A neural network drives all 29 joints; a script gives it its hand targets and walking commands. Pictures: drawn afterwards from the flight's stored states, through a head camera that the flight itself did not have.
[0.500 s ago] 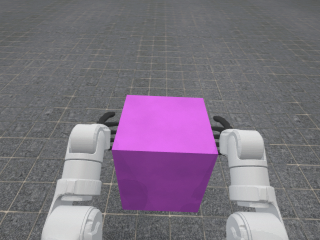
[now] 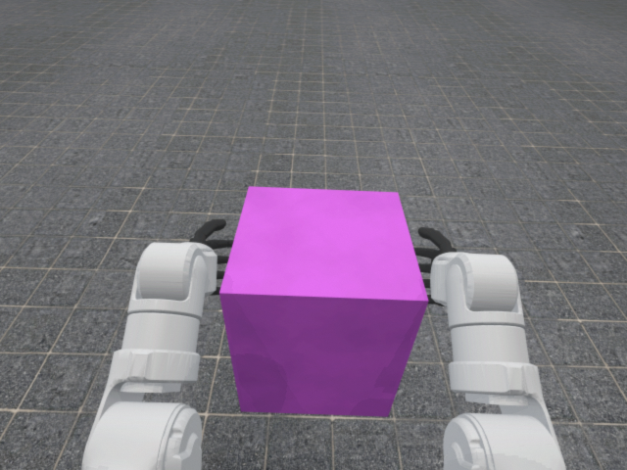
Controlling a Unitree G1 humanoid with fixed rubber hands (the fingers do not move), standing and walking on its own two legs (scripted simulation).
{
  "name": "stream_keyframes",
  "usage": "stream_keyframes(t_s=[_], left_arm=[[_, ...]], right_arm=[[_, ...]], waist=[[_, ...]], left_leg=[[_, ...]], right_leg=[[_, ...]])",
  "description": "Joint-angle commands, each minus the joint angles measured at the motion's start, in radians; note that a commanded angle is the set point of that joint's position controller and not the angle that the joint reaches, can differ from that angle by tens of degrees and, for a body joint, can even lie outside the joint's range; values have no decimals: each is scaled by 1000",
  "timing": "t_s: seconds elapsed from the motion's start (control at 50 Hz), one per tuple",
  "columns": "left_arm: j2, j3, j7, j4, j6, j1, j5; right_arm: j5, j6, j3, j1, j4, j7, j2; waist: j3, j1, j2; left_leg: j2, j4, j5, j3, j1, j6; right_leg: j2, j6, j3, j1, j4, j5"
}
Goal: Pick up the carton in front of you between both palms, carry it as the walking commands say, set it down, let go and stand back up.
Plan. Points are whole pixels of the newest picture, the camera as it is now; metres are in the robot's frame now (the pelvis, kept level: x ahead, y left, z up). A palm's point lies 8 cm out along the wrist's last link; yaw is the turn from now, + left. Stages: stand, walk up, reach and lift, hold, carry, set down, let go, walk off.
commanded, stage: carry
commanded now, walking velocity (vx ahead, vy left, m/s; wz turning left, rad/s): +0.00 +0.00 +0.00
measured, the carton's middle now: (318, 302) +0.36 +0.00 +0.05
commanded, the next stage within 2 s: none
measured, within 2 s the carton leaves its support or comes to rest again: neither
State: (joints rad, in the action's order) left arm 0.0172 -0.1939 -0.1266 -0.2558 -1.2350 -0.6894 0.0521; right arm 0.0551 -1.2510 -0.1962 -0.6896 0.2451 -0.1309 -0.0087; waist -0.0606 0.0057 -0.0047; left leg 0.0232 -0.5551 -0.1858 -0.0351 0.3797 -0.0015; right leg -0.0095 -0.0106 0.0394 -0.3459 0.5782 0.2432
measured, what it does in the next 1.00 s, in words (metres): walks ahead: right foot, then left foot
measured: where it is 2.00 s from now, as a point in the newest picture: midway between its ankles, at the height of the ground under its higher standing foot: (308, 308)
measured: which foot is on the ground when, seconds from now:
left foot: down 0.00-0.52, up 0.54-0.86, down 0.88-1.00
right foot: down 0.00-0.32, up 0.34-0.50, down 0.52-0.88, up 0.90-1.00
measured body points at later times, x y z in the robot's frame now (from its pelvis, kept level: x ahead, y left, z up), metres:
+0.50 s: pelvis +0.09 +0.00 +0.00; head +0.07 +0.00 +0.45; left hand +0.44 +0.15 +0.11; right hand +0.43 -0.15 +0.10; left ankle +0.06 +0.12 -0.73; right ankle +0.11 -0.09 -0.72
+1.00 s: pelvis +0.35 +0.04 +0.00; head +0.33 +0.04 +0.45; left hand +0.63 +0.19 +0.08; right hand +0.62 -0.11 +0.08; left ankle +0.40 +0.11 -0.73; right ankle +0.22 -0.07 -0.65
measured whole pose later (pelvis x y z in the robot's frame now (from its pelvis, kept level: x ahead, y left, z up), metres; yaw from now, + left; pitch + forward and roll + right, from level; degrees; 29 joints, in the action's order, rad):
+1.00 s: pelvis +0.35 +0.04 +0.00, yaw -2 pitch +3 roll +0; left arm -0.13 -0.14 -0.08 0.29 -1.24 -0.15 0.11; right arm 0.12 -1.23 -0.09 -0.16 -0.26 -0.08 0.13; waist -0.13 0.00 0.01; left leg 0.01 -0.48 -0.19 -0.22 0.36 -0.09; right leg -0.06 0.00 0.06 -0.35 1.07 0.43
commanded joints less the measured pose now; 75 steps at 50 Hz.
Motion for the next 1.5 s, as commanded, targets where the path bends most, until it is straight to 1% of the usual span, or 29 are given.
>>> stream_keyframes(t_s=[0.0, 0.12, 0.26, 0.28, 0.32, 0.36, 0.42, 0.48, 0.5, 0.52, 0.54, 0.56, 0.6, 0.7, 0.78, 0.84, 0.86, 0.88, 0.9, 0.92, 0.98, 1.08, 1.28, 1.36, 1.38, 1.4, 1.42, 1.44, 1.48], left_arm=[[-1149, 541, 239, 158, 35, -786, -445], [-1156, 543, 235, 169, 34, -813, -444], [-1133, 525, 232, 132, 33, -770, -429], [-1134, 524, 232, 130, 35, -773, -425], [-1140, 526, 234, 115, 36, -773, -420], [-1165, 531, 239, 109, 32, -756, -419], [-1199, 533, 245, 113, 25, -680, -433], [-1232, 547, 245, 194, 16, -590, -430], [-1236, 549, 246, 224, 11, -559, -424], [-1214, 545, 245, 241, 11, -494, -397], [-1198, 546, 242, 253, 11, -451, -368], [-1191, 570, 239, 306, 11, -438, -355], [-1182, 631, 239, 423, 12, -363, -348], [-1131, 761, 263, 682, 22, -239, -367], [-1097, 788, 301, 657, 12, -7, -359], [-1047, 800, 314, 667, 0, 40, -369], [-1029, 801, 317, 671, -3, 38, -370], [-1008, 803, 322, 685, -9, 9, -374], [-1007, 815, 325, 687, -15, -20, -381], [-1017, 819, 327, 668, -14, -23, -383], [-1074, 816, 326, 631, 8, -6, -380], [-1101, 813, 295, 648, 38, 31, -343], [-992, 792, 272, 638, -14, 75, -320], [-1006, 788, 285, 613, -18, 63, -333], [-1017, 785, 288, 599, -13, 67, -332], [-1032, 783, 292, 595, -9, 70, -329], [-1028, 773, 299, 564, 7, 54, -321], [-1073, 784, 302, 564, 16, 84, -338], [-1139, 803, 309, 596, 40, 52, -360]], right_arm=[[-430, 50, 538, -786, -156, 231, 1132], [-430, 51, 539, -806, -159, 228, 1137], [-424, 52, 523, -764, -104, 229, 1137], [-422, 54, 517, -770, -96, 231, 1134], [-418, 56, 504, -731, -72, 235, 1126], [-414, 58, 508, -739, -103, 234, 1123], [-431, 56, 543, -728, -202, 231, 1155], [-440, 44, 586, -679, -311, 232, 1196], [-435, 39, 600, -626, -337, 233, 1205], [-434, 29, 615, -604, -377, 238, 1217], [-432, 17, 628, -595, -394, 245, 1218], [-428, 14, 655, -572, -396, 252, 1220], [-418, 21, 703, -432, -427, 258, 1218], [-352, 50, 760, -193, -571, 245, 1160], [-288, 44, 784, -5, -639, 239, 1084], [-296, 34, 776, 76, -634, 259, 1068], [-299, 31, 770, 88, -627, 265, 1051], [-293, 30, 758, 101, -611, 270, 1035], [-289, 34, 751, 80, -587, 274, 1030], [-301, 33, 756, 77, -592, 278, 1042], [-333, 44, 784, 27, -612, 289, 1098], [-393, 55, 827, -9, -671, 313, 1094], [-354, 6, 774, 80, -623, 304, 971], [-344, 3, 772, 59, -603, 304, 985], [-343, 4, 777, 52, -606, 306, 989], [-341, 7, 784, 35, -609, 309, 989], [-355, 5, 805, 11, -623, 308, 1025], [-356, 16, 813, 6, -627, 310, 1034], [-363, 46, 821, 2, -614, 314, 1100]], waist=[[-413, -1, 1], [-356, 0, 20], [-351, -2, 100], [-336, -8, 42], [-318, -43, -215], [-306, -65, -224], [-367, -62, -168], [-418, -15, -145], [-447, -5, -67], [-448, 23, 181], [-390, 33, 299], [-382, 38, 229], [-374, 43, 105], [-382, 32, 149], [-311, 25, 174], [-345, -6, 138], [-393, -20, 101], [-445, -42, -82], [-401, -30, -257], [-369, -24, -197], [-304, -21, -28], [-265, -18, -89], [-130, -37, -130], [-195, -11, -173], [-274, 9, -129], [-366, 29, -33], [-445, 18, 255], [-415, 15, 266], [-384, 12, 102]], left_leg=[[105, 69, 69, 94, -173, -42], [68, 91, -433, 84, -76, -54], [-11, -1, -256, -30, -85, -55], [33, 55, -302, 45, -134, -72], [232, 239, -398, 405, -323, -155], [325, 213, -141, 523, -433, -238], [283, 181, 3, 350, -410, -186], [176, 111, -83, 103, -195, -97], [131, 3, -145, 27, -45, -66], [48, -219, -208, -66, 175, -7], [-14, -317, -360, -67, 392, 12], [17, -393, -409, -18, 459, -1], [40, -393, -349, -18, 484, 3], [-1, -160, -130, -93, 318, 40], [-19, 33, 37, -151, 169, 19], [-68, 168, 130, -240, -243, -19], [-10, 140, 54, -176, -450, -34], [226, 208, -126, 198, -603, -100], [395, 307, -90, 560, -711, -224], [423, 304, -62, 559, -662, -251], [334, 341, 1, 320, -445, -172], [272, 432, -70, 132, -362, -151], [203, 352, 419, -46, -517, -118], [189, 126, 762, -141, -480, -57], [151, -61, 702, -190, -391, -24], [128, -303, 396, -175, -208, 2], [-6, -598, 24, -131, 137, 37], [-34, -734, -259, -14, 262, 19], [64, -758, -190, 42, 288, -23]], right_leg=[[-111, -30, -96, 101, -96, -55], [-104, -55, -130, 38, -169, 444], [-168, -88, -165, 50, -175, 421], [-133, -66, -112, -15, -99, 397], [-6, -3, 64, -271, 226, 292], [-3, -10, 35, -417, 276, 345], [7, -14, 56, -289, 146, 251], [35, -12, 117, 156, -176, 2], [-34, -20, 34, 381, -224, 1], [-256, -85, -316, 533, -322, 147], [-387, -179, -538, 623, -337, 9], [-411, -222, -534, 671, -282, -146], [-363, -185, -379, 696, -244, -374], [-255, -119, -144, 654, -270, -510], [-237, -96, -38, 558, -278, -613], [-186, -25, 99, 341, -74, -709], [-162, 2, 125, 198, 57, -529], [-92, 37, 143, -7, 312, -201], [35, 48, 83, -305, 500, 240], [-35, 15, -27, -376, 626, 261], [-124, -7, -50, -342, 551, 119], [-118, 31, 23, -327, 327, -48], [-58, 6, 138, -344, -17, -244], [30, -29, 233, 0, -128, -211], [45, -29, 254, 218, -154, -176], [-120, -44, 32, 437, -158, -7], [-405, -200, -481, 674, -263, 122], [-415, -219, -586, 653, -352, -28], [-362, -167, -354, 538, -301, -204]])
